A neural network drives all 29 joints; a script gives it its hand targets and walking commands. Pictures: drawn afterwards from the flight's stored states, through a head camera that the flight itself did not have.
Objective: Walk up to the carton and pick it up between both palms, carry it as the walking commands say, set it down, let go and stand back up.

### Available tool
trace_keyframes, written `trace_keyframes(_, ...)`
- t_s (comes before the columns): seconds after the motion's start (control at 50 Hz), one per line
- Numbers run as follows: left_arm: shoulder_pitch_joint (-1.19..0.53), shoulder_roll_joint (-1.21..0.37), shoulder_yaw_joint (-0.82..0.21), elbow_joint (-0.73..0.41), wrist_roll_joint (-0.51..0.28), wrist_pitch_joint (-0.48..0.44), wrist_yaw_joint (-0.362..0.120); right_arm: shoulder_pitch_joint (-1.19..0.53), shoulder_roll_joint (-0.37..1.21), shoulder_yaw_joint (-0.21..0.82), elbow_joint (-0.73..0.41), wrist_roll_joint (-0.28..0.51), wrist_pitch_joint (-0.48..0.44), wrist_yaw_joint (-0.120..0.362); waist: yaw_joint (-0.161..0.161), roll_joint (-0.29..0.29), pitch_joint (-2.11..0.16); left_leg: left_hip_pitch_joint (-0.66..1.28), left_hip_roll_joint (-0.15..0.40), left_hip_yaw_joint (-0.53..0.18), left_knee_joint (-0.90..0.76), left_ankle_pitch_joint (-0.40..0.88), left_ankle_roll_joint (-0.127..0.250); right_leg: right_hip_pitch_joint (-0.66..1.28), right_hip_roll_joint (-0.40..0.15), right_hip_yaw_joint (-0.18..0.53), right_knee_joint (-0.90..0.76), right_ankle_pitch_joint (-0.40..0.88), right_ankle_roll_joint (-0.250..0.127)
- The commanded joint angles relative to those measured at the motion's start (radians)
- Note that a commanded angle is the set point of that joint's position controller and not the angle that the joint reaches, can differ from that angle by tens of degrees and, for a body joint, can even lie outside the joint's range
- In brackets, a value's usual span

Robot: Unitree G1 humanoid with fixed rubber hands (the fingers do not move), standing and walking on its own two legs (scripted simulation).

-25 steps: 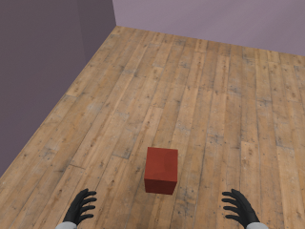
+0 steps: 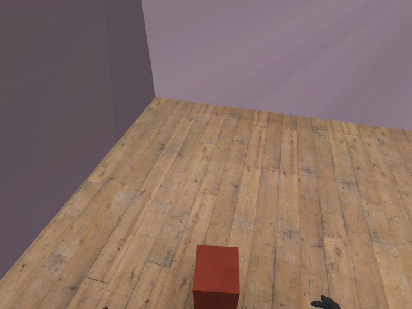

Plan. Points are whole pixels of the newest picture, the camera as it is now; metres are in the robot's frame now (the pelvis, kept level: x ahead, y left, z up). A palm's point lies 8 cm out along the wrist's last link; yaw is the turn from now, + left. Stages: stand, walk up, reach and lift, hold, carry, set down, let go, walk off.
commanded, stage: stand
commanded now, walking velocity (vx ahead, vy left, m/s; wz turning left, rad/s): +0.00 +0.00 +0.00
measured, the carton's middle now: (215, 283) +0.43 -0.02 -0.62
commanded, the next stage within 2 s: none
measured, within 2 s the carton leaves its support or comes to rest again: neither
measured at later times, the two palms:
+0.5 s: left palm out of the picture -0.01 +0.22 -0.15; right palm out of the picture -0.04 -0.21 -0.14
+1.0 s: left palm out of the picture -0.05 +0.23 -0.15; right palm out of the picture -0.08 -0.15 -0.15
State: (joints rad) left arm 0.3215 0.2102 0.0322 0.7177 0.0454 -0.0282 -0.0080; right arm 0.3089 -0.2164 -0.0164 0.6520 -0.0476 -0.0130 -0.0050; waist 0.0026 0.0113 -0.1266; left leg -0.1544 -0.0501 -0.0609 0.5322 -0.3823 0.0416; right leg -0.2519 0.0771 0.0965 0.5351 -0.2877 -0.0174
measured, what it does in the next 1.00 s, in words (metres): stands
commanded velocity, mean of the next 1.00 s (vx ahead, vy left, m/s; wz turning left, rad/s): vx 0.00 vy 0.00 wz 0.00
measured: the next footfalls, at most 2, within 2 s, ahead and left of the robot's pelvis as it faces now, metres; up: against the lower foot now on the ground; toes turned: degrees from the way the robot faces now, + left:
none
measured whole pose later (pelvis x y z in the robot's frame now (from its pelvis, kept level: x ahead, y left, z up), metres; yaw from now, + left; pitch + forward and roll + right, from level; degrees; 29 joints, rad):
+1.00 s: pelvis -0.01 +0.04 +0.00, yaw -4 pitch -1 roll +0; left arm 0.39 0.10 -0.02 1.22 0.03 0.02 0.04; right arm 0.47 -0.09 0.02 1.11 -0.03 -0.02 -0.05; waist 0.00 0.00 -0.12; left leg -0.11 -0.09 0.03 0.48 -0.36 0.10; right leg -0.25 0.05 0.19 0.53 -0.27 0.03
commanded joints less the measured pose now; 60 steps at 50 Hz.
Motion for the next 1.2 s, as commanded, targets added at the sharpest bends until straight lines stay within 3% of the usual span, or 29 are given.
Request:
trace_keyframes(0.0, -0.005, 0.097, 0.023, -0.039, 0.002, -0.068, -0.002, 0.006, -0.117, -0.033, -0.05, 0.006, -0.08, -0.017, -0.02, -0.004, 0.038, -0.059, 0.145, -0.111, -0.091, 0.204, 0.022, -0.081, -0.123, 0.158, -0.081, 0.15, -0.046)
trace_keyframes(0.06, 0.04, 0.107, 0.024, 0.035, -0.016, -0.074, 0.007, 0.077, -0.116, -0.027, 0.021, 0.016, -0.083, -0.017, -0.01, -0.014, 0.069, -0.093, 0.149, -0.111, -0.095, 0.378, 0.03, -0.037, -0.13, 0.122, -0.055, 0.285, -0.05)
trace_keyframes(0.08, 0.105, 0.12, 0.029, 0.066, -0.01, -0.067, 0.01, 0.063, -0.106, -0.018, 0.029, 0.011, -0.084, -0.02, 0.021, 0.031, 0.065, -0.069, 0.156, -0.109, -0.107, 0.398, 0.036, -0.075, -0.122, 0.118, -0.048, 0.227, -0.043)
trace_keyframes(0.1, 0.07, 0.105, 0.019, 0.085, -0.012, -0.062, 0.021, 0.073, -0.118, -0.028, 0.051, 0.013, -0.08, -0.024, -0.015, -0.014, 0.086, -0.05, 0.147, -0.086, -0.093, 0.366, 0.023, -0.102, -0.119, 0.131, -0.067, 0.277, -0.054)
trace_keyframes(0.12, 0.044, 0.126, 0.023, 0.082, -0.018, -0.061, 0.023, 0.095, -0.112, -0.023, 0.068, 0.023, -0.08, -0.021, -0.007, -0.04, 0.082, -0.083, 0.14, -0.082, -0.084, 0.373, 0.034, -0.078, -0.123, 0.126, -0.058, 0.326, -0.05)
trace_keyframes(0.16, 0.103, 0.091, 0.008, 0.127, -0.019, -0.053, 0.024, 0.09, -0.091, -0.017, 0.089, 0.015, -0.082, -0.029, -0.005, 0.04, 0.064, -0.088, 0.145, -0.085, -0.091, 0.344, 0.044, -0.089, -0.117, 0.134, -0.06, 0.225, -0.05)
trace_keyframes(0.22, 0.111, 0.09, 0.006, 0.17, -0.017, -0.04, 0.029, 0.16, -0.123, -0.021, 0.147, 0.019, -0.071, -0.036, 0.005, -0.004, 0.056, -0.068, 0.13, -0.073, -0.085, 0.422, 0.027, -0.068, -0.113, 0.124, -0.017, 0.295, -0.046)
trace_keyframes(0.26, 0.182, 0.079, -0.003, 0.226, -0.02, -0.034, 0.03, 0.15, -0.09, -0.017, 0.164, 0.024, -0.062, -0.039, 0.018, 0.016, 0.087, -0.102, 0.126, -0.063, -0.104, 0.254, 0.042, -0.082, -0.11, 0.12, -0.043, 0.137, -0.029)
trace_keyframes(0.28, 0.163, 0.077, -0.011, 0.252, -0.016, -0.038, 0.023, 0.205, -0.086, -0.004, 0.19, 0.025, -0.059, -0.042, -0.007, -0.056, 0.113, -0.089, 0.142, -0.084, -0.118, 0.302, 0.039, -0.094, -0.115, 0.134, -0.05, 0.176, -0.033)
trace_keyframes(0.4, 0.154, 0.039, -0.034, 0.291, -0.016, -0.017, 0.039, 0.234, -0.081, 0.0, 0.273, 0.023, -0.05, -0.044, -0.009, 0.022, 0.179, -0.157, 0.126, -0.063, -0.114, 0.319, 0.042, -0.081, -0.105, 0.139, -0.054, 0.199, -0.039)
trace_keyframes(0.42, 0.17, 0.098, -0.013, 0.3, -0.01, -0.018, 0.032, 0.251, -0.119, -0.009, 0.275, 0.028, -0.046, -0.048, -0.001, -0.037, 0.071, -0.062, 0.124, -0.044, -0.105, 0.299, 0.042, -0.047, -0.101, 0.135, -0.04, 0.184, -0.035)
trace_keyframes(0.44, 0.116, 0.086, -0.01, 0.285, -0.011, -0.014, 0.034, 0.274, -0.08, -0.004, 0.289, 0.025, -0.053, -0.048, -0.025, -0.015, 0.141, -0.084, 0.125, -0.051, -0.115, 0.336, 0.04, -0.078, -0.095, 0.138, -0.051, 0.215, -0.049)
trace_keyframes(0.48, 0.174, -0.014, -0.04, 0.346, -0.017, -0.009, 0.04, 0.258, -0.039, 0.021, 0.304, 0.025, -0.048, -0.047, 0.01, -0.068, 0.172, -0.116, 0.144, -0.089, -0.111, 0.36, 0.053, -0.071, -0.111, 0.136, -0.066, 0.227, -0.051)
trace_keyframes(0.58, 0.142, 0.05, -0.026, 0.352, -0.024, -0.001, 0.041, 0.291, -0.026, 0.014, 0.364, 0.023, -0.035, -0.044, -0.03, 0.017, 0.223, -0.107, 0.122, -0.05, -0.135, 0.221, 0.044, -0.118, -0.106, 0.138, -0.073, 0.173, -0.034)
trace_keyframes(0.62, 0.163, -0.005, -0.047, 0.385, -0.023, 0.003, 0.048, 0.324, -0.029, 0.015, 0.38, 0.019, -0.035, -0.049, -0.036, 0.017, 0.152, -0.025, 0.124, -0.04, -0.114, 0.323, 0.037, -0.11, -0.099, 0.119, -0.045, 0.221, -0.03)
trace_keyframes(0.72, 0.143, -0.01, -0.035, 0.401, -0.024, 0.013, 0.056, 0.257, -0.015, 0.025, 0.402, 0.019, -0.023, -0.061, 0.017, -0.007, 0.227, -0.069, 0.131, -0.035, -0.146, 0.459, 0.043, -0.091, -0.094, 0.128, -0.038, 0.199, -0.03)
trace_keyframes(0.76, 0.179, 0.006, -0.035, 0.436, -0.019, 0.016, 0.054, 0.288, 0.002, 0.024, 0.416, 0.02, -0.033, -0.061, 0.0, 0.017, 0.19, -0.008, 0.137, -0.034, -0.147, 0.377, 0.047, -0.112, -0.088, 0.128, -0.049, 0.164, -0.023)
trace_keyframes(0.8, 0.183, 0.019, -0.028, 0.454, -0.034, 0.023, 0.054, 0.26, 0.029, 0.033, 0.421, 0.02, -0.026, -0.049, 0.027, 0.026, 0.222, -0.078, 0.132, -0.055, -0.166, 0.351, 0.05, -0.062, -0.1, 0.133, -0.056, 0.175, -0.022)
trace_keyframes(0.82, 0.156, -0.018, -0.04, 0.462, -0.029, 0.033, 0.062, 0.25, 0.022, 0.028, 0.411, 0.016, -0.028, -0.053, -0.003, 0.017, 0.214, -0.042, 0.121, -0.044, -0.164, 0.325, 0.044, -0.09, -0.092, 0.131, -0.041, 0.166, -0.016)
trace_keyframes(0.84, 0.178, -0.047, -0.052, 0.477, -0.01, 0.035, 0.07, 0.266, 0.037, 0.028, 0.429, 0.016, -0.026, -0.051, -0.003, -0.048, 0.243, -0.064, 0.129, -0.038, -0.183, 0.355, 0.047, -0.098, -0.086, 0.138, -0.059, 0.157, -0.02)
trace_keyframes(0.88, 0.146, -0.033, -0.041, 0.48, -0.025, 0.037, 0.067, 0.251, 0.057, 0.035, 0.443, 0.014, -0.02, -0.062, 0.024, -0.033, 0.311, -0.101, 0.13, -0.049, -0.202, 0.264, 0.052, -0.108, -0.09, 0.142, -0.078, 0.128, -0.017)
trace_keyframes(0.96, 0.074, -0.029, -0.044, 0.484, -0.023, 0.035, 0.051, 0.237, -0.006, 0.006, 0.432, 0.023, -0.022, -0.046, -0.027, -0.044, 0.246, -0.076, 0.124, -0.08, -0.203, 0.149, 0.05, -0.081, -0.083, 0.134, -0.096, 0.136, -0.01)
trace_keyframes(1.0, 0.147, -0.023, -0.046, 0.51, -0.016, 0.029, 0.06, 0.242, 0.031, 0.017, 0.46, 0.022, -0.02, -0.046, 0.001, -0.003, 0.305, -0.113, 0.128, -0.071, -0.229, 0.14, 0.062, -0.1, -0.084, 0.135, -0.09, 0.12, -0.01)
trace_keyframes(1.02, 0.141, 0.0, -0.034, 0.501, -0.019, 0.032, 0.058, 0.215, 0.012, 0.012, 0.439, 0.025, -0.024, -0.048, -0.002, 0.014, 0.28, -0.085, 0.128, -0.065, -0.215, 0.155, 0.062, -0.114, -0.092, 0.146, -0.09, 0.148, -0.013)
trace_keyframes(1.04, 0.088, 0.0, -0.038, 0.495, -0.017, 0.021, 0.054, 0.235, 0.008, 0.013, 0.453, 0.02, -0.021, -0.045, -0.022, -0.071, 0.262, -0.068, 0.131, -0.065, -0.231, 0.252, 0.054, -0.1, -0.093, 0.125, -0.065, 0.16, -0.012)
trace_keyframes(1.06, 0.122, -0.045, -0.048, 0.499, -0.017, 0.019, 0.05, 0.219, 0.041, 0.019, 0.457, 0.026, -0.032, -0.044, 0.001, 0.015, 0.222, -0.023, 0.129, -0.046, -0.217, 0.287, 0.056, -0.082, -0.097, 0.124, -0.064, 0.157, -0.013)
trace_keyframes(1.12, 0.099, 0.021, -0.02, 0.497, -0.021, 0.027, 0.063, 0.234, 0.023, 0.021, 0.468, 0.022, -0.03, -0.064, -0.021, 0.002, 0.2, 0.074, 0.162, -0.062, -0.188, 0.515, 0.024, -0.129, -0.08, 0.088, -0.027, 0.17, 0.007)
trace_keyframes(1.14, 0.124, -0.021, -0.038, 0.495, -0.033, 0.032, 0.065, 0.26, 0.025, 0.026, 0.475, 0.026, -0.032, -0.065, -0.016, 0.079, 0.215, 0.038, 0.159, -0.046, -0.197, 0.513, 0.033, -0.112, -0.088, 0.097, -0.034, 0.166, 0.016)
trace_keyframes(1.18, 0.12, -0.054, -0.051, 0.508, -0.035, 0.04, 0.077, 0.236, 0.04, 0.024, 0.471, 0.025, -0.014, -0.068, -0.012, 0.037, 0.245, -0.019, 0.16, -0.069, -0.231, 0.43, 0.025, -0.089, -0.084, 0.103, -0.033, 0.133, 0.016)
